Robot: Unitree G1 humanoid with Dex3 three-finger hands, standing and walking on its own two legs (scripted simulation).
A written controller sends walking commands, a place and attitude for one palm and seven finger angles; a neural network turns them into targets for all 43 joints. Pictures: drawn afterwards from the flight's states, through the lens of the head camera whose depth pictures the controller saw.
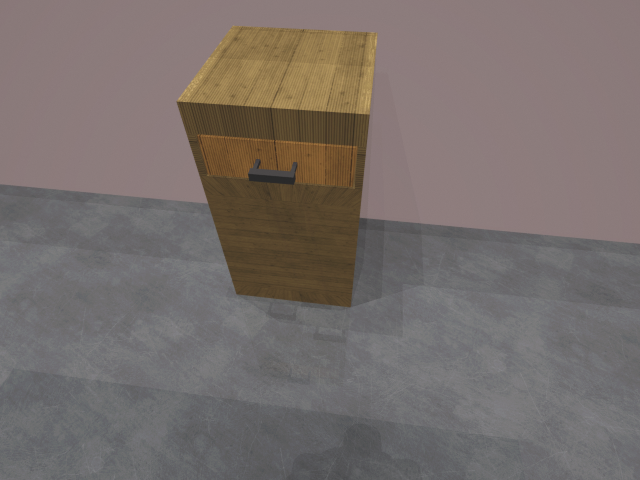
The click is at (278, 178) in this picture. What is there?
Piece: drawer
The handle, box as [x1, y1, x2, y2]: [248, 159, 296, 184]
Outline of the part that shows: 248,172 249,180 293,184 295,178 294,173 296,168 296,162 293,162 290,171 258,169 257,168 260,161 259,159 256,159 253,167 250,168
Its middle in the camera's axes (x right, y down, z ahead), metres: -0.12 -0.17 +0.95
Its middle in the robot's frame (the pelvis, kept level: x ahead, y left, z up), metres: +0.80 +0.17 -0.13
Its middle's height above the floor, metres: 0.65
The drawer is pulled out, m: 0.00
